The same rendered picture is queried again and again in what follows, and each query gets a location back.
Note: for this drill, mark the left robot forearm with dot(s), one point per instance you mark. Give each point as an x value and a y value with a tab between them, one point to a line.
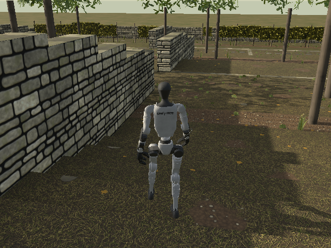
142	141

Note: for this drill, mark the right robot forearm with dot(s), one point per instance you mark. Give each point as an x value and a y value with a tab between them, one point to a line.
186	133

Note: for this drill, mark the robot left foot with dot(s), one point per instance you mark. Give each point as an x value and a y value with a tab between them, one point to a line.
151	195

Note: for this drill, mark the left robot upper arm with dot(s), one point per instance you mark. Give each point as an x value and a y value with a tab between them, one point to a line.
147	118

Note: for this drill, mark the left robot hand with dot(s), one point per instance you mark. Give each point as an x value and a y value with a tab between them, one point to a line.
140	157

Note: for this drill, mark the right robot hand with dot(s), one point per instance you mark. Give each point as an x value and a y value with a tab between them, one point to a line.
182	139

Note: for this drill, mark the right robot upper arm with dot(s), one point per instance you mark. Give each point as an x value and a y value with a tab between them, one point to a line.
183	116

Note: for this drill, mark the right robot shin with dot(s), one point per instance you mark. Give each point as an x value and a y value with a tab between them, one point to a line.
175	193

